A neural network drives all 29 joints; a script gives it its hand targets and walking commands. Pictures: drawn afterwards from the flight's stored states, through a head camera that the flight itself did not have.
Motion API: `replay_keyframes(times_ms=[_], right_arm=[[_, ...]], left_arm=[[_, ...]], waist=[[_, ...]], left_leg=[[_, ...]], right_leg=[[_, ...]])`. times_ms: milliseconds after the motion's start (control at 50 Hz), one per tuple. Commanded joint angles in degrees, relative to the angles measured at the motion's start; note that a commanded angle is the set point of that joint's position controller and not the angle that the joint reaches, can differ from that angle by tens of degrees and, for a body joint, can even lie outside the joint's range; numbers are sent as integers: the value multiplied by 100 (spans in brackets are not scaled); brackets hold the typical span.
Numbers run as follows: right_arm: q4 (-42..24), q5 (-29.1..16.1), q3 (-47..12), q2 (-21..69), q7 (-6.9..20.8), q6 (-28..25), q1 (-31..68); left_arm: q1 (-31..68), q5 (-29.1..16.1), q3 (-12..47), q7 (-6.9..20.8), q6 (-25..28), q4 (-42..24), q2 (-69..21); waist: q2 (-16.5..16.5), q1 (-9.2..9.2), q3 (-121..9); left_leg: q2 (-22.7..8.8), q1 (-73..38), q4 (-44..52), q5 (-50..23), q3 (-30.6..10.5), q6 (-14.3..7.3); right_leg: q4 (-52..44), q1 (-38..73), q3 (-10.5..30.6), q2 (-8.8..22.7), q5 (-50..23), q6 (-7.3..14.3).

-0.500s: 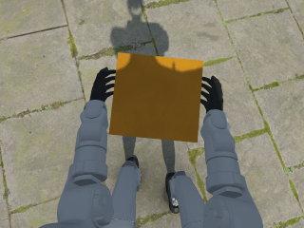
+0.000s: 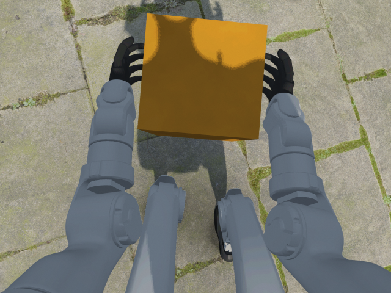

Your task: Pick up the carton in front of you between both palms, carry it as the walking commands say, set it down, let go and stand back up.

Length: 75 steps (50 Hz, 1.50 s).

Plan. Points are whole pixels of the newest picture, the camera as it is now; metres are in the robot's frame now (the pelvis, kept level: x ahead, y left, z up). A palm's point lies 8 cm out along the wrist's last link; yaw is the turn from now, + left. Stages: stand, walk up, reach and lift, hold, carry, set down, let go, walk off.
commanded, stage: set down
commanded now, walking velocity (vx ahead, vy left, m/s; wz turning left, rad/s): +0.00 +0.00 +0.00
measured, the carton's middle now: (199, 92) +0.49 +0.05 -0.18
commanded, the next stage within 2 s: none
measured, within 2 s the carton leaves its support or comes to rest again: rests again in 1.06 s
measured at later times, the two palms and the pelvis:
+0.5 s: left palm (131, 89) +0.50 +0.22 -0.25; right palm (247, 101) +0.51 -0.08 -0.24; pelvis -0.02 +0.00 -0.11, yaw -3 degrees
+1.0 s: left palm (135, 95) +0.50 +0.22 -0.32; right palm (241, 106) +0.51 -0.08 -0.32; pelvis -0.02 -0.01 -0.15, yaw -5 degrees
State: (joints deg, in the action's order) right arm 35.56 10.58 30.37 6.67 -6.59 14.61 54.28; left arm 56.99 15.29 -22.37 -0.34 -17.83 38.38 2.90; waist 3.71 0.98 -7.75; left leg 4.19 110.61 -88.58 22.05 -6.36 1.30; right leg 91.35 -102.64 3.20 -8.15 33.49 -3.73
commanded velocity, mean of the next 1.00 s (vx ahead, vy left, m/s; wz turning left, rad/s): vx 0.00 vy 0.00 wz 0.00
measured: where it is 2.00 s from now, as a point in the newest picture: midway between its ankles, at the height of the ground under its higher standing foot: (192, 231)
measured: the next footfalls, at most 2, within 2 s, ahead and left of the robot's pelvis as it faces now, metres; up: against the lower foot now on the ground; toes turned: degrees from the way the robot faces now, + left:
none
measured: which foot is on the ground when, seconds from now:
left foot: down 0.00-1.00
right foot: down 0.00-1.00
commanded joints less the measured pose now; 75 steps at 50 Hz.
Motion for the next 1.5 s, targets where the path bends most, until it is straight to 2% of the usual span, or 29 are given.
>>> replay_keyframes(times_ms=[0, 260, 560, 600, 640, 740, 800, 1020, 1140, 1480], right_arm=[[223, -765, -3224, 4941, 1315, -110, 3946], [358, -848, -3124, 4515, 955, -227, 4837], [498, -1301, -3296, 3942, 818, -320, 5965], [614, -1270, -3278, 3938, 839, -319, 6040], [627, -1302, -3368, 3987, 835, -353, 6058], [487, -1543, -3759, 4111, 802, -461, 6208], [655, -1523, -3744, 4114, 814, -466, 6071], [934, -1470, -3533, 3898, 774, -508, 6040], [1058, -1532, -3452, 3672, 814, -542, 6176], [1997, -935, -2472, 2580, 1020, -497, 5588]], left_arm=[[3185, -800, 2839, 1159, 159, 217, -5276], [3932, -875, 2432, 1267, 273, 598, -4512], [5010, -1341, 2570, 1319, 351, 775, -3759], [5248, -1391, 2477, 1370, 391, 701, -3688], [5278, -1463, 2431, 1420, 455, 739, -3579], [5178, -1718, 2452, 1430, 537, 846, -3512], [4983, -1674, 2315, 1493, 528, 1076, -3480], [5302, -1639, 2048, 1669, 664, 1159, -2946], [5467, -1603, 1984, 1664, 729, 1293, -2700], [4917, -1060, 1299, 1674, 638, 2124, -1993]], waist=[[-875, 228, -5940], [-549, 427, -5719], [-577, 611, -5567], [-310, 719, -5200], [-95, 785, -4949], [206, 975, -5237], [316, 1026, -4882], [507, 1119, -4103], [419, 1164, -3636], [389, 932, -1829]], left_leg=[[332, -5513, 301, -1630, 685, 105], [292, -3981, -758, -1564, 899, 84], [109, -3519, -1940, -1624, 958, 88], [110, -2899, -2013, -1487, 950, 44], [110, -2863, -2147, -1700, 909, -2], [81, -3107, -2393, -2256, 889, -57], [61, -2781, -2454, -2156, 894, -78], [-39, -1695, -2605, -1600, 954, -160], [-64, -1628, -2659, -1423, 927, -224], [-113, -946, -2567, -467, 672, -357]], right_leg=[[-624, 413, -736, -499, -1067, 24], [328, 73, -816, -539, -1054, -28], [1573, -416, -950, -507, -958, 19], [1701, -455, -955, -487, -904, 42], [1818, -509, -962, -513, -1090, 26], [2004, -344, -930, -485, -1491, -7], [2027, -400, -889, -477, -1473, -7], [2099, -316, -699, -477, -1430, 28], [2147, -563, -652, -481, -1209, 78], [2172, -1419, -700, -398, -257, 190]])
